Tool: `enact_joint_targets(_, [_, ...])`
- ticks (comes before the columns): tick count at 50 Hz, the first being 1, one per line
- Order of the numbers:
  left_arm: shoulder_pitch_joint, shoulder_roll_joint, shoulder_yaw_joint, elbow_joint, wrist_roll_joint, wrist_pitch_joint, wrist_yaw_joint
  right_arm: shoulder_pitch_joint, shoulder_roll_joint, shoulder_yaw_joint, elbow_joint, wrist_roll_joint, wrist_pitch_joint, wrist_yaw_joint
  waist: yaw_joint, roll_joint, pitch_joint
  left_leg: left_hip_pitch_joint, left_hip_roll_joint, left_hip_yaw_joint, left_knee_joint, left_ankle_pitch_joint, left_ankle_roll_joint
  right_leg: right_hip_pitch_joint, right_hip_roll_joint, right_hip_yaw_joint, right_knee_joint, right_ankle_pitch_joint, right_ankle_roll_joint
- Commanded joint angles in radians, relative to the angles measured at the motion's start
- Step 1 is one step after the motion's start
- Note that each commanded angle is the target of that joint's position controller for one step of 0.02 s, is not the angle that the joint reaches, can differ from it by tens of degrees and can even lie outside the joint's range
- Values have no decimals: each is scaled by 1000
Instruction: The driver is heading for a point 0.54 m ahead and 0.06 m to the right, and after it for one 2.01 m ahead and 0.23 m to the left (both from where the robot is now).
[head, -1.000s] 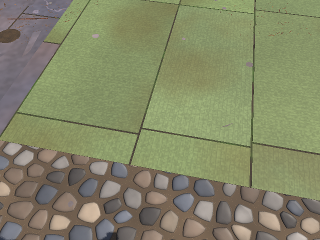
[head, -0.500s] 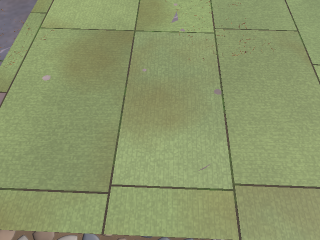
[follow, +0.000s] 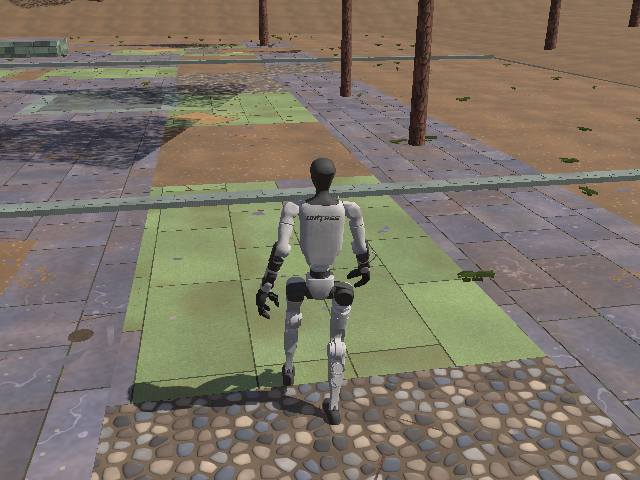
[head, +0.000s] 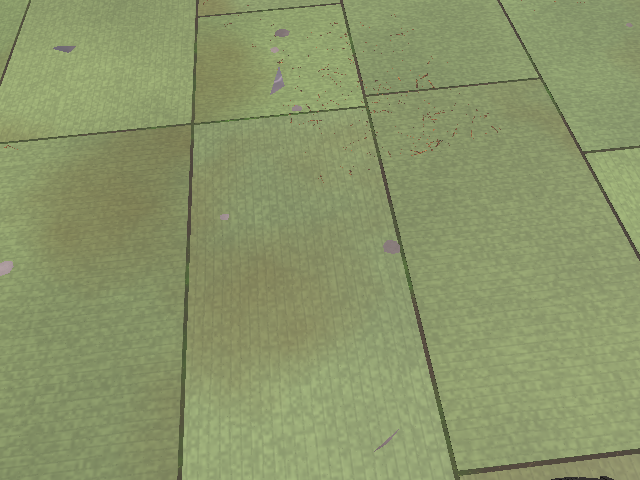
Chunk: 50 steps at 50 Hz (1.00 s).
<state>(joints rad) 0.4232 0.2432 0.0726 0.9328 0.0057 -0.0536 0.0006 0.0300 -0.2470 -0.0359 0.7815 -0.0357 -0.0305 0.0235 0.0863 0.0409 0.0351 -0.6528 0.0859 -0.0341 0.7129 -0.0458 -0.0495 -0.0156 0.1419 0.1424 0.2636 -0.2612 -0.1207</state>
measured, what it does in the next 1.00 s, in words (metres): walks ahead, turning right: left foot, then right foot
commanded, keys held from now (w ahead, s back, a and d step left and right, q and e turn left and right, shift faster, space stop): w+e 0.58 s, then q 0.42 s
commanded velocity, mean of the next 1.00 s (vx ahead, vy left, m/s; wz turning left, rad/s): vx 0.39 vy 0.00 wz -0.32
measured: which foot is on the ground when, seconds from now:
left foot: up 0.00-0.10, down 0.12-0.64, up 0.66-1.00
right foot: down 0.00-0.14, up 0.16-0.62, down 0.64-1.00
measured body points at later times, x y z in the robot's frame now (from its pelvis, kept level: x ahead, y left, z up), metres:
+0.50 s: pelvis +0.27 +0.02 +0.00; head +0.30 +0.02 +0.45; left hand +0.51 +0.20 -0.10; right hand +0.19 -0.24 -0.13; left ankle +0.22 +0.13 -0.74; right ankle +0.36 -0.14 -0.69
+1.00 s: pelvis +0.43 -0.08 +0.00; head +0.46 -0.11 +0.45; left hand +0.59 +0.13 -0.12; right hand +0.41 -0.34 -0.14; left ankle +0.53 +0.03 -0.68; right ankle +0.42 -0.14 -0.74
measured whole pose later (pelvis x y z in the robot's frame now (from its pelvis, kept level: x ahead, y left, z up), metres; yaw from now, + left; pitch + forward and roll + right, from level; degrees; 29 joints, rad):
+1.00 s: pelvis +0.43 -0.08 +0.00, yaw -16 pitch +0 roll +0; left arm 0.23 0.20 0.02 0.84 0.02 -0.04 0.03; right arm 0.26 -0.24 -0.06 0.85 -0.03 0.04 0.01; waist -0.02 0.04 0.07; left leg -0.53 0.05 0.03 0.92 -0.24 -0.02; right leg -0.16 0.01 -0.20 0.35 -0.19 -0.09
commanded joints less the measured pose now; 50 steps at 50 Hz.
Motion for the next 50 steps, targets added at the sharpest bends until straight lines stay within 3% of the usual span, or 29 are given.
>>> enact_joint_targets(1, [71, 166, 35, -41, 9, -4, 13, -151, -76, -6, -123, 8, -26, 2, 13, -113, 12, -25, -52, 24, -86, -1, 16, 63, -269, 205, 28, 520, -105])
enact_joint_targets(3, [31, 186, 40, -59, 12, -5, 21, -94, -101, -10, -122, 11, -36, -1, -29, -127, 3, 101, -70, 12, -164, -43, 39, 43, -276, 226, 75, 568, -72])
enact_joint_targets(5, [-31, 209, 45, -81, 11, -12, 13, 105, -146, -28, -67, 14, -50, -18, -122, -111, -80, 398, -119, 34, -234, -95, 76, -31, -230, 205, 253, 725, -27])
enact_joint_targets(6, [-45, 192, 40, -91, 1, -21, 1, 248, -185, -42, -40, 3, -64, -32, -192, -52, -175, 624, -42, -29, -273, -95, 110, -128, -164, 158, 461, 635, -3])
enact_joint_targets(7, [-5, 98, 17, -131, -26, -27, -3, 382, -273, -60, -46, -24, -64, -50, -215, 94, -340, 888, 233, -326, -301, -282, 167, -322, -76, 57, 765, 243, 26])
enact_joint_targets(8, [77, 95, 14, -157, -25, -22, -2, 328, -307, -71, -48, -17, -46, -45, -128, 302, -391, 947, 382, -749, -430, -295, 262, -544, 13, -21, 945, -296, 32])
enact_joint_targets(9, [68, 147, 19, -118, 7, -3, 7, 247, -211, -56, -68, -7, -34, -38, -99, 116, -238, 808, 356, -673, -425, -398, 265, -612, -87, -16, 1032, -224, 29])
enact_joint_targets(10, [-6, 143, 18, -116, 18, 4, -4, 198, -126, -35, -75, 2, -34, -35, -106, -6, -114, 671, 296, -500, -444, -370, 247, -606, -122, -30, 1006, -140, 36])
enact_joint_targets(11, [-39, 119, 14, -125, 17, 8, -14, 177, -96, -25, -68, -1, -36, -34, -92, -15, -50, 578, 242, -360, -479, -273, 217, -583, -153, -40, 951, -96, 43])
enact_joint_targets(12, [-61, 114, 14, -137, 29, 18, -23, 191, -94, -22, -52, 1, -42, -37, -84, 35, -25, 532, 208, -268, -498, -184, 200, -567, -176, -46, 913, -80, 51])
enact_joint_targets(14, [-61, 104, 11, -143, 32, 41, -39, 224, -103, -24, -29, 10, -61, -31, -72, 70, -29, 508, 180, -156, -517, -22, 192, -548, -183, -69, 907, -53, 62])
enact_joint_targets(17, [-150, 93, 4, -185, 30, 52, -55, 258, -116, -32, -10, 21, -79, -23, -74, 54, -25, 543, 188, -54, -550, 83, 209, -635, -203, -78, 877, 24, 74])
enact_joint_targets(20, [-255, 82, -4, -227, 29, 51, -66, 290, -116, -34, 10, 19, -76, -23, -89, 45, 2, 568, 169, 48, -565, 135, 206, -696, -212, -103, 768, 124, 89])
enact_joint_targets(24, [-389, 54, -25, -275, 26, 43, -84, 319, -134, -39, 28, 19, -73, -24, -119, 47, 30, 575, 151, 161, -565, 164, 180, -624, -209, -176, 522, 250, 77])
enact_joint_targets(28, [-461, 68, -26, -312, 36, 43, -88, 376, -166, -48, 57, 19, -56, -34, -137, 46, 47, 687, 188, 215, -505, 302, 161, -581, -181, -241, 388, 151, 31])
enact_joint_targets(30, [-424, 72, -21, -306, 49, 41, -76, 399, -184, -48, 75, 18, -40, -40, -117, 60, 19, 723, 192, 245, -363, 643, 150, -478, -116, -271, 341, 39, -4])
enact_joint_targets(31, [-331, 79, -16, -278, 56, 30, -67, 409, -189, -45, 85, 18, -32, -41, -78, 63, -31, 721, 186, 248, -225, 773, 146, -370, -74, -266, 298, 31, -26])
enact_joint_targets(32, [-165, 89, -6, -219, 68, 14, -54, 400, -181, -38, 85, 28, -28, -41, -2, 28, -118, 644, 156, 271, -24, 702, 121, -151, -58, -242, 185, 163, -49])
enact_joint_targets(33, [-30, 152, 8, -185, 83, 3, -35, 408, -122, -17, 50, 35, -33, -36, 41, -73, -257, 421, 116, 269, 242, 268, 92, 151, -262, -38, 203, 354, -87])
enact_joint_targets(34, [-54, 247, 22, -201, 58, 4, -21, 510, -13, 12, 15, 66, -27, -22, -26, -278, -420, 110, -64, 211, 594, -630, 44, 409, -642, 410, 198, 831, -252])
enact_joint_targets(35, [2, 238, 32, -196, 10, 10, -4, 411, -128, -23, 38, 53, -9, -42, 39, -74, -441, 135, -73, 12, 646, -526, 54, 327, -587, 298, 220, 1098, -243])
enact_joint_targets(36, [-74, 194, 14, -178, 5, 2, 5, 359, -85, -12, 22, 72, -13, -41, -1, -122, -306, 107, -55, -44, 606, -477, 64, 218, -552, 136, 191, 1141, -209])
enact_joint_targets(37, [-133, 124, -7, -171, 4, 0, 6, 356, -79, -8, 38, 59, -14, -41, -45, -84, -177, 106, -19, -30, 501, -438, 66, 85, -493, 49, 134, 1010, -141])
enact_joint_targets(38, [-189, 82, -22, -171, 3, -2, 10, 366, -88, -15, 59, 38, -1, -38, -79, -84, -109, 136, -4, -24, 435, -402, 62, -2, -446, -7, 93, 906, -88])
enact_joint_targets(39, [-228, 60, -32, -175, 0, -1, 13, 415, -81, -16, 81, 20, 17, -33, -113, -114, -93, 211, -8, -8, 403, -365, 51, -91, -417, -66, 56, 880, -67])
enact_joint_targets(40, [-233, 57, -37, -174, 4, -7, 14, 436, -73, -21, 94, 14, 31, -28, -125, -114, -102, 268, -27, 2, 398, -327, 45, -140, -406, -107, 40, 905, -58])
enact_joint_targets(43, [-243, 101, -24, -168, 8, -20, 17, 432, -52, -30, 88, 18, 51, -20, -150, -126, -109, 262, -47, 35, 387, -251, 34, -176, -393, -193, 15, 874, -68])
enact_joint_targets(47, [-219, 81, -27, -154, 8, -3, 33, 320, -48, -36, 44, 7, 67, -15, -123, -156, -60, 177, -24, 54, 265, -177, 29, -157, -386, -251, 6, 673, -72])
enact_joint_targets(50, [-179, 95, -19, -139, 14, 11, 38, 252, -35, -30, 9, 3, 75, -5, -94, -150, -51, 182, -22, 78, 155, -184, 39, -126, -416, -258, 22, 589, -90])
